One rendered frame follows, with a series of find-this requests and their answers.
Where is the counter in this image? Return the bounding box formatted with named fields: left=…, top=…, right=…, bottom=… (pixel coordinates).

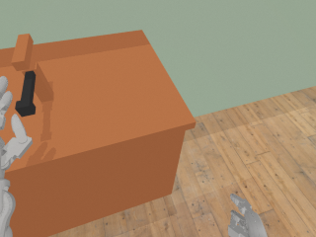
left=0, top=30, right=197, bottom=237

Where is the tap lever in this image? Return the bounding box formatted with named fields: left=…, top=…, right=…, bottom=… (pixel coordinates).
left=15, top=70, right=37, bottom=117

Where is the right robot hand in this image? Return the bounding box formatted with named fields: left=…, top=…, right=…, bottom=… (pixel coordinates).
left=228, top=194, right=268, bottom=237

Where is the robot left forearm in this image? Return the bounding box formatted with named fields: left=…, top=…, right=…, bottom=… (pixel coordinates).
left=0, top=178, right=16, bottom=237

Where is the left robot hand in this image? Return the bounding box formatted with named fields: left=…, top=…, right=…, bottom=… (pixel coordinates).
left=0, top=76, right=33, bottom=179

